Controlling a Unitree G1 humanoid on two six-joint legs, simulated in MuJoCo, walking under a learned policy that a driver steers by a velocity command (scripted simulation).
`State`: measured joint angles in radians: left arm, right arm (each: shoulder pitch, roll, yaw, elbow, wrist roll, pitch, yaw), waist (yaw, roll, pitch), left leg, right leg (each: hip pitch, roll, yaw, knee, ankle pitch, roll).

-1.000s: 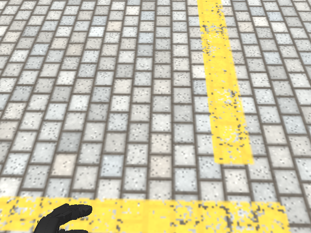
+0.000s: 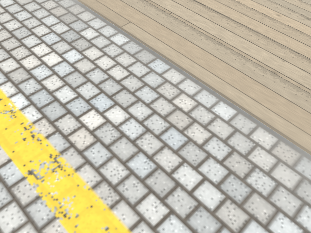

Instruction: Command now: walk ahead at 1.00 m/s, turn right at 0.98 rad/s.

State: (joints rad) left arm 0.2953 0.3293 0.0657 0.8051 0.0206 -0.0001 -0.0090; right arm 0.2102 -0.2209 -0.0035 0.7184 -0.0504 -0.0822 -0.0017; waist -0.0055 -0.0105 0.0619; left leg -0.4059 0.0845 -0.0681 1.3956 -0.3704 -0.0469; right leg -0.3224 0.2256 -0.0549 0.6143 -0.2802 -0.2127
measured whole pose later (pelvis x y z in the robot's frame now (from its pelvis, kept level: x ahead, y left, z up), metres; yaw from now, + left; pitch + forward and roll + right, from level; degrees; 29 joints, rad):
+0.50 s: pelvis +0.44 +0.03 +0.02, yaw -28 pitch +1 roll +3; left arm 0.12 0.39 0.06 0.66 0.03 0.00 -0.06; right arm 0.39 -0.34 -0.07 0.79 -0.03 -0.08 0.00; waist -0.04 -0.06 0.02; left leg -0.12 0.02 0.16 0.40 -0.27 -0.03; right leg -0.67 -0.03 0.00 1.29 -0.23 -0.10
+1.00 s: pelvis +0.81 -0.25 +0.02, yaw -48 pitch +1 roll -1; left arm 0.45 0.29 0.05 0.87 0.00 -0.08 -0.01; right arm 0.13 -0.27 0.01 0.65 -0.05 -0.04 0.04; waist 0.05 0.03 0.04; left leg -0.72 0.18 -0.01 0.91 -0.13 -0.02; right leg 0.01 0.20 0.03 0.27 -0.28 -0.18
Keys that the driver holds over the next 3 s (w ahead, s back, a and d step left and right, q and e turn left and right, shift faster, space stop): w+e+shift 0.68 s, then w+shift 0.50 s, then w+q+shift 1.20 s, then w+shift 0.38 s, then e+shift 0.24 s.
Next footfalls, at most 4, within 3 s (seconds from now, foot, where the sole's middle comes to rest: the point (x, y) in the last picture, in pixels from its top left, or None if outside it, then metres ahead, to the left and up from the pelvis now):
0.28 left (118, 226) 0.49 0.16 -0.75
0.74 right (204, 170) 0.76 -0.22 -0.75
1.18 left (241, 104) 1.18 -0.48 -0.75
1.58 right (308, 96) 1.25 -0.89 -0.75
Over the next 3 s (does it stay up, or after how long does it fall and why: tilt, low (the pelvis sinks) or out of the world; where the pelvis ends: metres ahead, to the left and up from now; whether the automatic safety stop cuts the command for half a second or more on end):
stays up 2.33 -0.99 -0.18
